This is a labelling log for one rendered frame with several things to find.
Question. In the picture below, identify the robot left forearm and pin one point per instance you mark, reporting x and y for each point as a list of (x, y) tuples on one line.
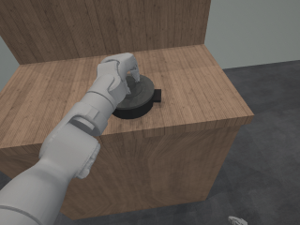
[(92, 113)]

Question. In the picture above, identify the knob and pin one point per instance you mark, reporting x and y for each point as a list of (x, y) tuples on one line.
[(130, 82)]

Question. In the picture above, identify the left robot hand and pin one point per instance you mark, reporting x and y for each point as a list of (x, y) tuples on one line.
[(131, 64)]

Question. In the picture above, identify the lid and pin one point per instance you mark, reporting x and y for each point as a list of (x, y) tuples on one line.
[(141, 94)]

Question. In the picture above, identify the pot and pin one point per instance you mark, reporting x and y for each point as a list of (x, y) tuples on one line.
[(140, 111)]

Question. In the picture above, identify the robot left upper arm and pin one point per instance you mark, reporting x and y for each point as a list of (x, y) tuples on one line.
[(35, 196)]

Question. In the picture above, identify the table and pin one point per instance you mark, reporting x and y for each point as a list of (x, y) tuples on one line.
[(171, 155)]

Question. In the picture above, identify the right robot hand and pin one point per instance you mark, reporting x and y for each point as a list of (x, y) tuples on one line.
[(237, 221)]

